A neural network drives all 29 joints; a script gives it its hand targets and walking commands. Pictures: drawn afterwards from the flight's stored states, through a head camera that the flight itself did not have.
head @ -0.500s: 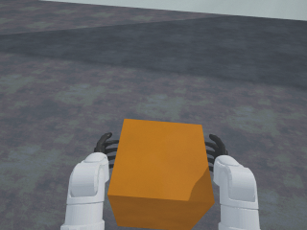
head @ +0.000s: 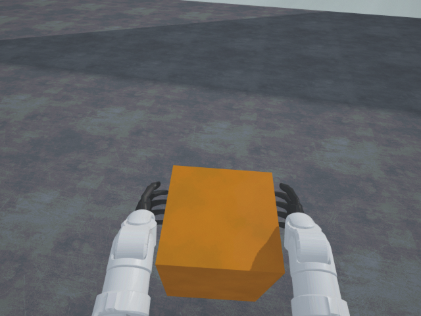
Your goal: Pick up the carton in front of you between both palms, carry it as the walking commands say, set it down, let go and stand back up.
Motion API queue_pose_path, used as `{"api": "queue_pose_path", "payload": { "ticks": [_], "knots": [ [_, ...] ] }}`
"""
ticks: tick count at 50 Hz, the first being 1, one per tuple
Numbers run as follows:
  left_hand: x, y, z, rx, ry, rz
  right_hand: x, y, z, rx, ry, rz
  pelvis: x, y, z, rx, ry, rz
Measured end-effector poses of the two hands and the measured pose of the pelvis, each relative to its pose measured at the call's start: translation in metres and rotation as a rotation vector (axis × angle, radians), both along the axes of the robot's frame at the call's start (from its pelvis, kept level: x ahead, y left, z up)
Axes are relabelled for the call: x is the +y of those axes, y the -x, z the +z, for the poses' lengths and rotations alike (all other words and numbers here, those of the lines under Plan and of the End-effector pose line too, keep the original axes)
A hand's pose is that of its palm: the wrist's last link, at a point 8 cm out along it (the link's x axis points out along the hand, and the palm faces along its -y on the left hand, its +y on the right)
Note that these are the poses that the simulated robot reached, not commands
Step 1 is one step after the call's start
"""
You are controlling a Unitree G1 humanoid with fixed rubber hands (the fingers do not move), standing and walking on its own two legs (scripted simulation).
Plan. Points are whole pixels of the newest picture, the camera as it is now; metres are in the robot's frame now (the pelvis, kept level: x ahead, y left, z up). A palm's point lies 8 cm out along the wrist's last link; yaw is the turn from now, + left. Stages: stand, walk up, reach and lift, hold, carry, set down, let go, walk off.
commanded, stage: carry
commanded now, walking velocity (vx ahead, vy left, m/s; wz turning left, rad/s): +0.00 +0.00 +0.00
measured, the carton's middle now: (216, 237) +0.29 +0.00 -0.06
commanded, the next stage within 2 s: hold in 0.52 s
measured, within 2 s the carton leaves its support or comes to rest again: neither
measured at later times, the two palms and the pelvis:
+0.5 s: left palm (140, 216) +0.29 +0.16 +0.04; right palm (290, 218) +0.29 -0.14 +0.04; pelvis +0.00 +0.01 +0.00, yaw +0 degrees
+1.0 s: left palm (127, 234) +0.24 +0.17 +0.05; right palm (282, 211) +0.30 -0.12 +0.05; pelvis -0.01 -0.03 +0.01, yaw +11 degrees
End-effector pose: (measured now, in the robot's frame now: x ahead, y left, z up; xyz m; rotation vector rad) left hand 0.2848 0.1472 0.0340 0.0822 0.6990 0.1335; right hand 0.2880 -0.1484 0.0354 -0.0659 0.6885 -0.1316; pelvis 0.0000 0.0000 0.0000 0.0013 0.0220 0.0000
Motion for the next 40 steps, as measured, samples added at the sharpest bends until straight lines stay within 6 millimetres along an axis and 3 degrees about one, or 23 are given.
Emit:
{"api": "queue_pose_path", "payload": {
  "ticks": [7,27,31,40],
  "knots": [
    [0.002,-0.007,0.002,-0.044,0.01,0.01,0.002,-0.007,0.002,-0.044,-0.01,-0.006,0.002,0.001,-0.001,0.005,0.001,0.0],
    [0.009,-0.001,0.003,-0.03,0.015,0.008,0.009,0.0,0.004,-0.032,-0.012,-0.01,0.009,-0.001,0.0,-0.016,0.009,0.003],
    [0.017,0.009,0.004,-0.029,0.008,0.022,0.015,0.003,0.006,-0.034,-0.014,0.027,0.008,0.001,0.007,-0.078,0.009,0.079],
    [0.043,0.045,0.008,-0.033,0.007,0.184,0.047,-0.009,0.01,-0.037,-0.015,0.188,-0.007,0.008,0.009,-0.142,-0.007,0.164]
  ]
}}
